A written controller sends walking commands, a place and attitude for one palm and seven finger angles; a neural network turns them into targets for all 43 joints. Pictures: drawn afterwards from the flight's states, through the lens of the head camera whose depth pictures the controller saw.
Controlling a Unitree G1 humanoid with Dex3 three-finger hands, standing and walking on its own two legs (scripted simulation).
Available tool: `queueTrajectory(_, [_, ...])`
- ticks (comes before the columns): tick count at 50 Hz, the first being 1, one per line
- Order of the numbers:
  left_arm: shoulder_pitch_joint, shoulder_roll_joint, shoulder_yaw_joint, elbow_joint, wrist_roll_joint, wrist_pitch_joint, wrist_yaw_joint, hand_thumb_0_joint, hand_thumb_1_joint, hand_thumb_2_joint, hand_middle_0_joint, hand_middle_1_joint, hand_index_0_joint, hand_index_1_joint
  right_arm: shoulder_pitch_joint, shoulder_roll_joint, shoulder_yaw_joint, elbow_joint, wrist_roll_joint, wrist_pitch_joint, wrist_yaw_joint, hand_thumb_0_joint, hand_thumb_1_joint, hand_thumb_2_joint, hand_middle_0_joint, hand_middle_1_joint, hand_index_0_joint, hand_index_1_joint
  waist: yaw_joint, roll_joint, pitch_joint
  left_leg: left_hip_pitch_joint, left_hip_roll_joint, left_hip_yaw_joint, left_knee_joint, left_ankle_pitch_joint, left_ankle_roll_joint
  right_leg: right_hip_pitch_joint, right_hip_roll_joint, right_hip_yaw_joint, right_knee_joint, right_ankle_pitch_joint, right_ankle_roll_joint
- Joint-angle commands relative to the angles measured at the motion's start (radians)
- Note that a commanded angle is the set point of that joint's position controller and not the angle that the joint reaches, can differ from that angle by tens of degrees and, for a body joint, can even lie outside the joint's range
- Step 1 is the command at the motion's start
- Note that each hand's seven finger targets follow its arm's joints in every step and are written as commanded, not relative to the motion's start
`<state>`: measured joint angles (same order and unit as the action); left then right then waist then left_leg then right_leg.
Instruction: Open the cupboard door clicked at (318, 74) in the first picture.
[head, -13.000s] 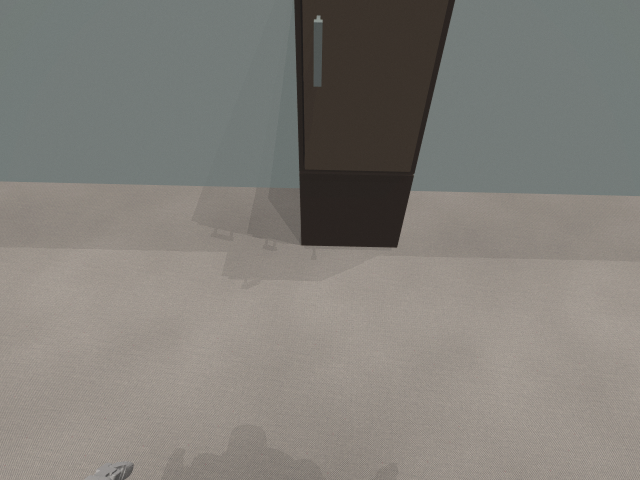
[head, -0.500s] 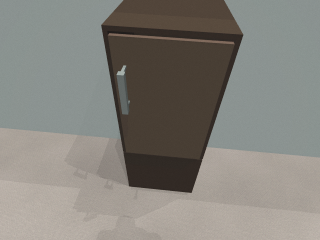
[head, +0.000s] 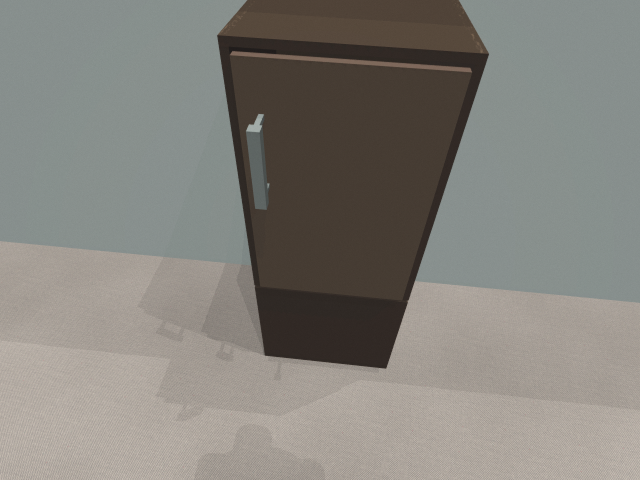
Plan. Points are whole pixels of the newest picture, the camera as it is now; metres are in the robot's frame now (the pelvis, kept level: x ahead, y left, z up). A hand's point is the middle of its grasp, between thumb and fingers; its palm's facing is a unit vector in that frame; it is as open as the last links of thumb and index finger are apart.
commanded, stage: come to a stop and stand still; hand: left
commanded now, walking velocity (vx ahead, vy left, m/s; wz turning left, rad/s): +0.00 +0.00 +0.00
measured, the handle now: (261, 163) +0.62 +0.15 +0.07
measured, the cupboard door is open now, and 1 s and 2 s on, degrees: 0 0 0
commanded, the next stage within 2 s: look again from close up in 0.40 s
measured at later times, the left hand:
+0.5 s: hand out of the picture -0.05 +0.14 -0.18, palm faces +0.08 -0.99 -0.14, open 7.4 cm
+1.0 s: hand out of the picture -0.02 +0.15 -0.18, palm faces +0.09 -0.98 -0.15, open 7.4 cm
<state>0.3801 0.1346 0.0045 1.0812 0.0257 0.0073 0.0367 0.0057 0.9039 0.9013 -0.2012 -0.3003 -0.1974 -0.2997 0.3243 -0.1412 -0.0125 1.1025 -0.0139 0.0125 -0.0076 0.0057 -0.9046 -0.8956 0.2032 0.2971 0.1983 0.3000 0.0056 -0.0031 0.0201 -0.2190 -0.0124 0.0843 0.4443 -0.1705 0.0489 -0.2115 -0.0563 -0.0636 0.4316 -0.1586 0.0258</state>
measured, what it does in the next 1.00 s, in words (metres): stands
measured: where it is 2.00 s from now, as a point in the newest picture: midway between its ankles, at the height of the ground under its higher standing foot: outside the picture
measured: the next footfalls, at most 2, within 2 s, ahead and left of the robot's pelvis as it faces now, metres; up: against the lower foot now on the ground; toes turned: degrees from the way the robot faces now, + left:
none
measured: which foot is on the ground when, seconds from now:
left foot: down 0.00-1.00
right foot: down 0.00-1.00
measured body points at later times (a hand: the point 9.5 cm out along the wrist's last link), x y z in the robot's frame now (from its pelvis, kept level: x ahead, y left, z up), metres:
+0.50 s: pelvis -0.01 +0.00 +0.00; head -0.02 +0.00 +0.45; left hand -0.05 +0.20 -0.17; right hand -0.03 -0.21 -0.16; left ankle +0.05 +0.08 -0.74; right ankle +0.05 -0.14 -0.74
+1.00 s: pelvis +0.00 +0.00 +0.00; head +0.01 +0.01 +0.45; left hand -0.03 +0.21 -0.16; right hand +0.00 -0.21 -0.16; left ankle +0.05 +0.08 -0.74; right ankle +0.05 -0.14 -0.74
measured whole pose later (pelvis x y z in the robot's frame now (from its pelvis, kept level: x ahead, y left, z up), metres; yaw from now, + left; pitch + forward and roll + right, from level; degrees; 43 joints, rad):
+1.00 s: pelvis +0.00 +0.00 +0.00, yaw +1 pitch -1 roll -1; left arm 0.37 0.11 0.03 1.06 0.03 -0.01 0.03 0.00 0.90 0.90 -0.20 -0.30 -0.20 -0.30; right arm 0.32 -0.12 -0.02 1.09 -0.02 0.01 -0.01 0.01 -0.91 -0.90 0.20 0.30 0.20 0.30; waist 0.01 0.00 0.01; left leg -0.29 -0.02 0.06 0.48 -0.18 0.05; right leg -0.27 -0.04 -0.04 0.47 -0.18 0.02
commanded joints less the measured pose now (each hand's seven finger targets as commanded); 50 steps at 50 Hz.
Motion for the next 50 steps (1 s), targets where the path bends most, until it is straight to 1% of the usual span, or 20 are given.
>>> queueTrajectory(1, [0.07,0.08,0.022,-0.036,0.003,-0.016,0.01,0.0,0.9,0.9,-0.2,-0.3,-0.2,-0.3,0.046,-0.103,-0.027,-0.042,0.001,-0.01,-0.008,0.0,-0.9,-0.9,0.2,0.3,0.2,0.3,-0.003,0.012,0.106,-0.146,0.114,-0.16,-0.19,-0.333,-0.019,-0.04,-0.039,0.075,-0.092,-0.217,-0.025])
queueTrajectory(4, [0.085,0.07,0.024,-0.029,0.004,-0.015,0.01,0.0,0.9,0.9,-0.2,-0.3,-0.2,-0.3,0.054,-0.093,-0.029,-0.042,-0.002,-0.006,-0.008,0.0,-0.9,-0.9,0.2,0.3,0.2,0.3,-0.004,0.009,0.117,-0.157,0.108,-0.161,-0.181,-0.347,-0.018,-0.069,-0.035,0.085,-0.094,-0.256,-0.028])
queueTrajectory(7, [0.101,0.063,0.027,-0.029,0.006,-0.013,0.01,0.0,0.9,0.9,-0.2,-0.3,-0.2,-0.3,0.063,-0.089,-0.03,-0.042,-0.003,-0.004,-0.01,0.0,-0.9,-0.9,0.2,0.3,0.2,0.3,0.0,0.033,0.116,-0.181,0.112,-0.169,-0.191,-0.375,-0.015,-0.067,-0.027,0.076,-0.075,-0.259,-0.026])
queueTrajectory(10, [0.113,0.059,0.03,-0.028,0.006,-0.013,0.009,0.0,0.9,0.9,-0.2,-0.3,-0.2,-0.3,0.066,-0.082,-0.032,-0.044,-0.003,-0.002,-0.01,0.0,-0.9,-0.9,0.2,0.3,0.2,0.3,0.003,0.012,0.113,-0.188,0.106,-0.163,-0.176,-0.37,-0.015,-0.072,-0.026,0.084,-0.075,-0.273,-0.029])
queueTrajectory(13, [0.107,0.052,0.032,-0.031,0.003,-0.017,0.008,0.0,0.9,0.9,-0.2,-0.3,-0.2,-0.3,0.074,-0.067,-0.029,-0.044,-0.004,-0.005,-0.011,0.0,-0.9,-0.9,0.2,0.3,0.2,0.3,-0.006,-0.005,0.098,-0.158,0.092,-0.149,-0.139,-0.31,-0.018,-0.094,-0.038,0.107,-0.089,-0.278,-0.04])
queueTrajectory(17, [0.094,0.057,0.035,-0.038,0.004,-0.016,0.008,0.0,0.9,0.9,-0.2,-0.3,-0.2,-0.3,0.084,-0.06,-0.031,-0.043,-0.005,-0.004,-0.011,0.0,-0.9,-0.9,0.2,0.3,0.2,0.3,-0.011,-0.023,0.093,-0.144,0.087,-0.144,-0.113,-0.313,-0.018,-0.132,-0.044,0.123,-0.106,-0.33,-0.043])
queueTrajectory(19, [0.089,0.058,0.037,-0.041,0.004,-0.015,0.009,0.0,0.9,0.9,-0.2,-0.3,-0.2,-0.3,0.087,-0.057,-0.03,-0.045,-0.006,-0.003,-0.01,0.0,-0.9,-0.9,0.2,0.3,0.2,0.3,-0.014,-0.019,0.106,-0.147,0.085,-0.145,-0.109,-0.32,-0.02,-0.156,-0.046,0.126,-0.11,-0.354,-0.044])
queueTrajectory(20, [0.09,0.058,0.037,-0.039,0.005,-0.014,0.009,0.0,0.9,0.9,-0.2,-0.3,-0.2,-0.3,0.088,-0.058,-0.03,-0.043,-0.005,-0.002,-0.01,0.0,-0.9,-0.9,0.2,0.3,0.2,0.3,-0.013,0.001,0.108,-0.149,0.09,-0.15,-0.116,-0.325,-0.019,-0.157,-0.04,0.119,-0.104,-0.346,-0.043])
queueTrajectory(21, [0.091,0.055,0.038,-0.041,0.005,-0.013,0.008,0.0,0.9,0.9,-0.2,-0.3,-0.2,-0.3,0.088,-0.056,-0.03,-0.043,-0.006,-0.003,-0.011,0.0,-0.9,-0.9,0.2,0.3,0.2,0.3,-0.011,0.0,0.112,-0.163,0.093,-0.157,-0.125,-0.337,-0.018,-0.15,-0.035,0.116,-0.094,-0.336,-0.041])
queueTrajectory(24, [0.106,0.044,0.04,-0.038,0.007,-0.011,0.006,0.0,0.9,0.9,-0.2,-0.3,-0.2,-0.3,0.076,-0.062,-0.032,-0.048,-0.007,-0.003,-0.012,0.0,-0.9,-0.9,0.2,0.3,0.2,0.3,-0.002,0.038,0.108,-0.198,0.102,-0.171,-0.158,-0.378,-0.015,-0.114,-0.019,0.096,-0.062,-0.304,-0.036])
queueTrajectory(26, [0.115,0.04,0.039,-0.036,0.006,-0.012,0.004,0.0,0.9,0.9,-0.2,-0.3,-0.2,-0.3,0.064,-0.064,-0.033,-0.051,-0.006,-0.004,-0.013,0.0,-0.9,-0.9,0.2,0.3,0.2,0.3,0.005,0.03,0.093,-0.201,0.101,-0.171,-0.155,-0.364,-0.015,-0.09,-0.017,0.094,-0.052,-0.275,-0.037])
queueTrajectory(29, [0.105,0.041,0.039,-0.041,0.005,-0.017,0.004,0.0,0.9,0.9,-0.2,-0.3,-0.2,-0.3,0.063,-0.057,-0.031,-0.052,-0.006,-0.009,-0.013,0.0,-0.9,-0.9,0.2,0.3,0.2,0.3,0.001,0.009,0.081,-0.178,0.094,-0.162,-0.132,-0.315,-0.015,-0.093,-0.031,0.112,-0.068,-0.262,-0.043])
queueTrajectory(31, [0.093,0.049,0.039,-0.047,0.005,-0.018,0.005,0.0,0.9,0.9,-0.2,-0.3,-0.2,-0.3,0.069,-0.054,-0.03,-0.051,-0.005,-0.01,-0.012,0.0,-0.9,-0.9,0.2,0.3,0.2,0.3,-0.004,-0.019,0.08,-0.167,0.089,-0.159,-0.116,-0.297,-0.017,-0.106,-0.038,0.123,-0.084,-0.282,-0.045])
queueTrajectory(34, [0.08,0.059,0.042,-0.052,0.005,-0.016,0.006,0.0,0.9,0.9,-0.2,-0.3,-0.2,-0.3,0.077,-0.056,-0.032,-0.05,-0.007,-0.005,-0.009,0.0,-0.9,-0.9,0.2,0.3,0.2,0.3,-0.012,-0.024,0.096,-0.155,0.08,-0.152,-0.098,-0.312,-0.019,-0.157,-0.047,0.136,-0.113,-0.361,-0.045])
queueTrajectory(37, [0.075,0.055,0.042,-0.054,0.004,-0.016,0.006,0.0,0.9,0.9,-0.2,-0.3,-0.2,-0.3,0.08,-0.053,-0.029,-0.049,-0.008,-0.007,-0.011,0.0,-0.9,-0.9,0.2,0.3,0.2,0.3,-0.014,-0.002,0.099,-0.161,0.088,-0.167,-0.115,-0.307,-0.017,-0.147,-0.037,0.125,-0.093,-0.321,-0.046])
queueTrajectory(42, [0.092,0.046,0.038,-0.045,0.005,-0.02,0.005,0.0,0.9,0.9,-0.2,-0.3,-0.2,-0.3,0.053,-0.069,-0.028,-0.053,-0.004,-0.017,-0.013,0.0,-0.9,-0.9,0.2,0.3,0.2,0.3,0.002,0.064,0.077,-0.18,0.114,-0.203,-0.176,-0.321,-0.011,-0.066,-0.02,0.088,-0.043,-0.192,-0.038])
queueTrajectory(45, [0.096,0.052,0.036,-0.042,0.007,-0.022,0.005,0.0,0.9,0.9,-0.2,-0.3,-0.2,-0.3,0.04,-0.079,-0.03,-0.058,-0.002,-0.017,-0.012,0.0,-0.9,-0.9,0.2,0.3,0.2,0.3,0.006,0.051,0.083,-0.188,0.114,-0.203,-0.179,-0.323,-0.01,-0.05,-0.024,0.09,-0.05,-0.179,-0.037])
queueTrajectory(48, [0.084,0.053,0.034,-0.044,0.003,-0.027,0.005,0.0,0.9,0.9,-0.2,-0.3,-0.2,-0.3,0.045,-0.074,-0.03,-0.057,-0.003,-0.018,-0.011,0.0,-0.9,-0.9,0.2,0.3,0.2,0.3,-0.003,0.0,0.079,-0.152,0.101,-0.18,-0.144,-0.262,-0.013,-0.074,-0.037,0.113,-0.076,-0.189,-0.041])
queueTrajectory(49, [0.075,0.054,0.033,-0.045,0.003,-0.027,0.005,0.0,0.9,0.9,-0.2,-0.3,-0.2,-0.3,0.053,-0.074,-0.028,-0.054,-0.002,-0.019,-0.012,0.0,-0.9,-0.9,0.2,0.3,0.2,0.3,-0.01,-0.002,0.073,-0.134,0.102,-0.176,-0.144,-0.245,-0.016,-0.078,-0.039,0.112,-0.075,-0.181,-0.042])
queueTrajectory(50, [0.074,0.056,0.032,-0.044,0.002,-0.028,0.006,0.0,0.9,0.9,-0.2,-0.3,-0.2,-0.3,0.052,-0.073,-0.027,-0.05,-0.001,-0.02,-0.011,0.0,-0.9,-0.9,0.2,0.3,0.2,0.3,-0.007,-0.001,0.066,-0.121,0.104,-0.179,-0.143,-0.236,-0.014,-0.078,-0.04,0.108,-0.075,-0.173,-0.042])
